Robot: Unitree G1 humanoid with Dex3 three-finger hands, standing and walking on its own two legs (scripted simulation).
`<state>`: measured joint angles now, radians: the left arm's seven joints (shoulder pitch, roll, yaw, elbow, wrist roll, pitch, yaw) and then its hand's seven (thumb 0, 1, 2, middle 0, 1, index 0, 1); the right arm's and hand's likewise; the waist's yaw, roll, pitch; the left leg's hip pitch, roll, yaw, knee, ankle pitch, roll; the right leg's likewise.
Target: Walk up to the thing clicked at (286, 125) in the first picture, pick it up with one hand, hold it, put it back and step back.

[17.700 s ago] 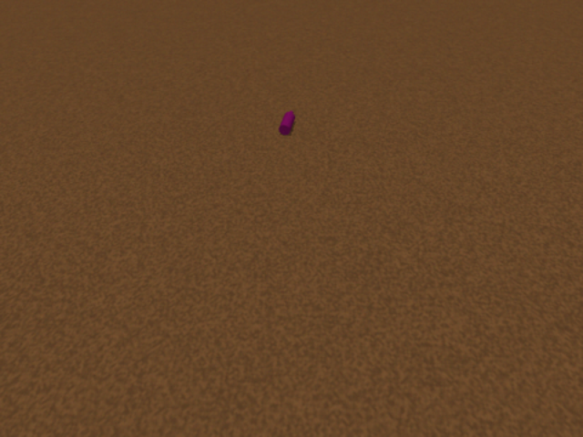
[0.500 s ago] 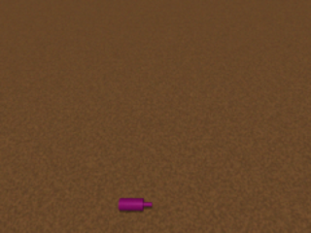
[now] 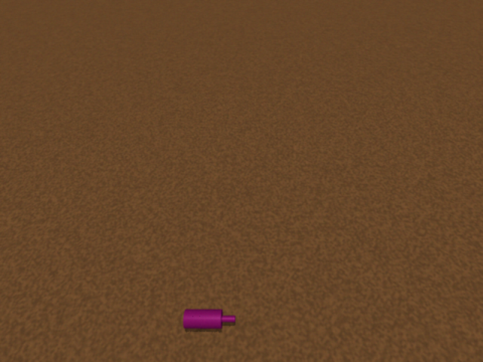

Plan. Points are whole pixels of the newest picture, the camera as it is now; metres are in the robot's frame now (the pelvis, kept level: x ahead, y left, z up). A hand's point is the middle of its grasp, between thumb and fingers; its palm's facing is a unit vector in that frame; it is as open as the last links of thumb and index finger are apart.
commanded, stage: stand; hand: left
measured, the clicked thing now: (210, 318) +0.42 +0.17 -0.75
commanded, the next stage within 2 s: walk up in 0.90 s
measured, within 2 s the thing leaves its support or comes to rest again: neither
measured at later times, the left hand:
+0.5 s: hand out of the picture +0.07 +0.26 -0.15, palm faces -0.02 -0.94 -0.35, open 7.3 cm
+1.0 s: hand out of the picture +0.08 +0.27 -0.16, palm faces +0.01 -0.93 -0.36, open 7.3 cm
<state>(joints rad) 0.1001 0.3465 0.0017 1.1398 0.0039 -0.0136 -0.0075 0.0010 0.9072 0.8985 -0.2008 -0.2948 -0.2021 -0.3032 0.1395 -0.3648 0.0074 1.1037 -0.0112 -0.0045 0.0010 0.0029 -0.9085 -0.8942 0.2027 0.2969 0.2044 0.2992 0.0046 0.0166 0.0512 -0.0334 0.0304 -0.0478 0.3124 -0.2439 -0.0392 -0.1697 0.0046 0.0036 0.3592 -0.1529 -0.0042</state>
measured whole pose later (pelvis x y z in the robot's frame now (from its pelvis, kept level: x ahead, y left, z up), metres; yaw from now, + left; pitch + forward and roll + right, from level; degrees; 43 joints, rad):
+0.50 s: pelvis +0.00 +0.00 +0.00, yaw +0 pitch -2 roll +0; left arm 0.11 0.35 0.00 1.14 0.00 -0.01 -0.01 0.00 0.91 0.90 -0.20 -0.29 -0.20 -0.30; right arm 0.15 -0.36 0.00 1.11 -0.01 0.00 0.00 0.00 -0.91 -0.89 0.20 0.30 0.20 0.30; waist 0.00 0.02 0.05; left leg -0.04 0.03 -0.04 0.31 -0.25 -0.04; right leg -0.18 0.00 0.01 0.36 -0.15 0.00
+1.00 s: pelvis -0.02 +0.01 +0.00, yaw +0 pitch -2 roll +0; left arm 0.07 0.36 0.03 1.07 -0.01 0.00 0.00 0.00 0.91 0.90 -0.20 -0.30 -0.20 -0.30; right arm 0.09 -0.38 -0.02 1.05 0.01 0.02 0.00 0.00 -0.91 -0.89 0.20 0.30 0.21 0.30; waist 0.00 0.01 0.12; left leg -0.14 0.02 -0.04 0.49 -0.28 -0.01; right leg -0.23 0.00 0.01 0.42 -0.16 0.00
